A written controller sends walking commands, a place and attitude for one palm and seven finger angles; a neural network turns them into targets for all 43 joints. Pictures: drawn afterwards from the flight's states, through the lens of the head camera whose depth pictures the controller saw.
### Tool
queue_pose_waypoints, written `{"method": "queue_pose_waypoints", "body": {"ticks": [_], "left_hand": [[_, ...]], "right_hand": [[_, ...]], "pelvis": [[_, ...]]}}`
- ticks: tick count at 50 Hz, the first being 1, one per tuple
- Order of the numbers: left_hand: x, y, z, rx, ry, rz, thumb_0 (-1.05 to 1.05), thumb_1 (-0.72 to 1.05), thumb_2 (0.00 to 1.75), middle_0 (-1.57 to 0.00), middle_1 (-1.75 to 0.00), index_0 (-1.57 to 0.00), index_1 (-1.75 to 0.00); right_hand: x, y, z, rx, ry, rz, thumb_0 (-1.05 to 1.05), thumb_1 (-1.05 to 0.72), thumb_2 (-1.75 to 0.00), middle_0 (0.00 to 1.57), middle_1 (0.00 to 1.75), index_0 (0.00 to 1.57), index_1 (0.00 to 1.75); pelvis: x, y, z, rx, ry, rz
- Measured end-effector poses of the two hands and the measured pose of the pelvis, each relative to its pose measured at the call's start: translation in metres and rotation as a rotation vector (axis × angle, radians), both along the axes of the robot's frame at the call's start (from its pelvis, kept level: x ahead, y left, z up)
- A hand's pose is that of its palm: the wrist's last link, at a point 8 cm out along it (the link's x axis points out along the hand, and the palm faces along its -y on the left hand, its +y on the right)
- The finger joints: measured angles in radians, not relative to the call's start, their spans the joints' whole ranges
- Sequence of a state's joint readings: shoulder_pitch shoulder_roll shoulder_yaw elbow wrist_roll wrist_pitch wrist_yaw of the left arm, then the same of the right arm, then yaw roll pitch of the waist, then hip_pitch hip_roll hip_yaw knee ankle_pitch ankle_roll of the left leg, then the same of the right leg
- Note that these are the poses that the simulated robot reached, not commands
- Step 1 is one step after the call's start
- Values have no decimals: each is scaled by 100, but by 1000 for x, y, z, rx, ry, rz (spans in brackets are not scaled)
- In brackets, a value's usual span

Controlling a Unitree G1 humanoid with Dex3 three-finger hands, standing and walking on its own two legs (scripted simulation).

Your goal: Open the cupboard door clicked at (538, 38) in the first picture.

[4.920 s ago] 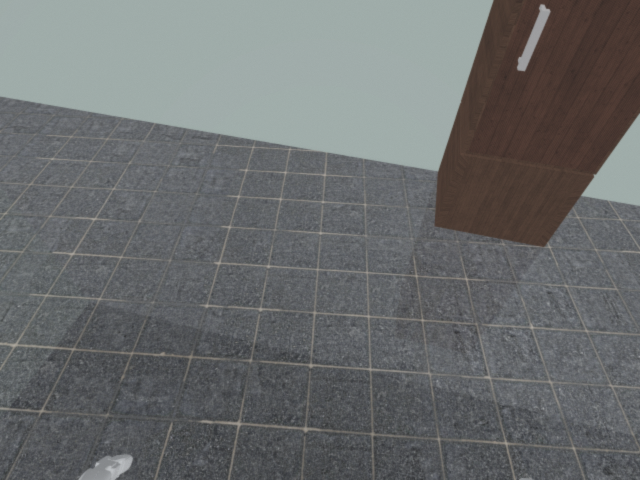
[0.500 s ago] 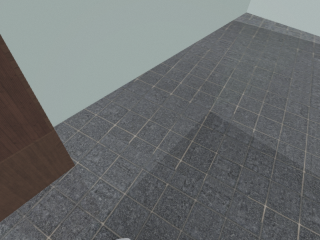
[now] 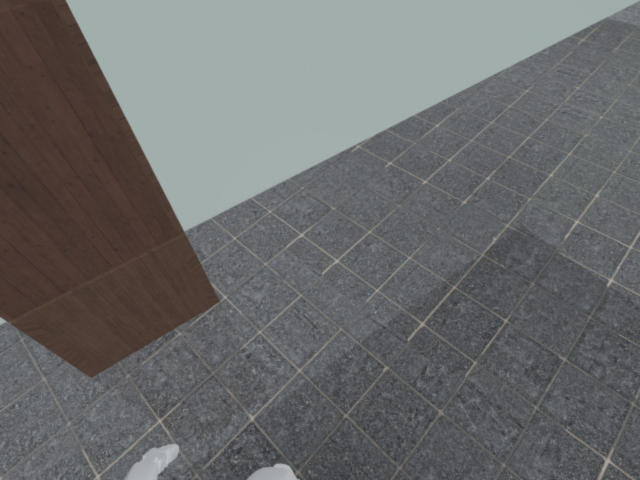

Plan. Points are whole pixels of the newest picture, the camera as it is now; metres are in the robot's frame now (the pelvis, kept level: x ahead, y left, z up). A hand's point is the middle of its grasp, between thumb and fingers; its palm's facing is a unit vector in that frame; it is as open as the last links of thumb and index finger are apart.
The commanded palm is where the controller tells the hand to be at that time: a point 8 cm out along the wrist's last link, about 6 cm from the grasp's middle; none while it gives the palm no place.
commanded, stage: turn to face it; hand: left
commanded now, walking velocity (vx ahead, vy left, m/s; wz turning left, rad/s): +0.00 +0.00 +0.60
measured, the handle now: out of the picture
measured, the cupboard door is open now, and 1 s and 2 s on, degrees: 0 0 0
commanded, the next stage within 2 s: take the last steps up to it in 0.96 s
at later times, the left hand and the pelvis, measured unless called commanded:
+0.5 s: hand out of the picture -0.09 +0.23 -0.18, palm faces +0.39 -0.88 -0.26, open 7.4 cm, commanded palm none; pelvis -0.03 +0.01 -0.01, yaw +20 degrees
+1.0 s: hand out of the picture -0.05 +0.20 -0.13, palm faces +0.50 -0.82 -0.27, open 7.4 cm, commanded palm none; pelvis -0.05 -0.02 +0.01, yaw +31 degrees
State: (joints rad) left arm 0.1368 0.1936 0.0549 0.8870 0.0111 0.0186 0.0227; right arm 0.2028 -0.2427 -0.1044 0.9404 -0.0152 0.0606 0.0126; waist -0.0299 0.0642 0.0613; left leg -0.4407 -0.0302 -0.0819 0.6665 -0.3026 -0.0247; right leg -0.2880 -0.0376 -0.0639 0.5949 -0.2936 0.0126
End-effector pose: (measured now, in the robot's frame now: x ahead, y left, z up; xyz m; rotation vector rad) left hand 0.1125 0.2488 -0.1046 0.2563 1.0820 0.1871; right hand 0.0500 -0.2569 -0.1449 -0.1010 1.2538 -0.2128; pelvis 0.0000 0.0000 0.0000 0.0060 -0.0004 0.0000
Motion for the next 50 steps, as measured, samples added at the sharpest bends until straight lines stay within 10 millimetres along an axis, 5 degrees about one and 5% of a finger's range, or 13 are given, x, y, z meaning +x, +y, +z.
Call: {"method": "queue_pose_waypoints", "body": {"ticks": [6,12,17,26,38,45,50], "left_hand": [[-43,-20,13,-6,29,85,1,90,90,-20,-30,-20,-30],[-89,-27,8,-33,65,188,1,90,90,-20,-30,-20,-30],[-140,-17,-4,-52,133,290,1,91,90,-21,-30,-20,-30],[-226,25,-40,-94,247,466,1,91,90,-20,-30,-20,-30],[-202,41,-14,-77,83,505,1,91,90,-20,-30,-20,-29],[-181,18,-4,-44,12,499,1,91,90,-20,-30,-20,-29],[-192,-12,3,-24,-6,519,1,90,90,-20,-30,-20,-29]], "right_hand": [[25,-25,13,-6,-18,92,1,-91,-90,20,30,20,30],[46,-24,18,-20,8,205,1,-91,-90,20,30,20,30],[73,0,20,-31,2,317,1,-92,-90,19,30,20,30],[117,76,33,-62,-138,511,1,-91,-90,20,30,20,30],[87,90,39,-48,-85,554,1,-91,-90,20,30,21,30],[68,65,16,-6,-21,541,1,-91,-90,20,30,21,30],[60,45,1,14,33,550,1,-91,-90,20,30,20,30]], "pelvis": [[-3,-17,14,41,-10,86],[-9,-23,16,46,-12,181],[-17,-16,12,32,-5,250],[-35,16,-4,-2,-3,352],[-47,20,14,-20,-16,455],[-46,-3,7,5,-14,496],[-49,-20,6,15,-26,545]]}}
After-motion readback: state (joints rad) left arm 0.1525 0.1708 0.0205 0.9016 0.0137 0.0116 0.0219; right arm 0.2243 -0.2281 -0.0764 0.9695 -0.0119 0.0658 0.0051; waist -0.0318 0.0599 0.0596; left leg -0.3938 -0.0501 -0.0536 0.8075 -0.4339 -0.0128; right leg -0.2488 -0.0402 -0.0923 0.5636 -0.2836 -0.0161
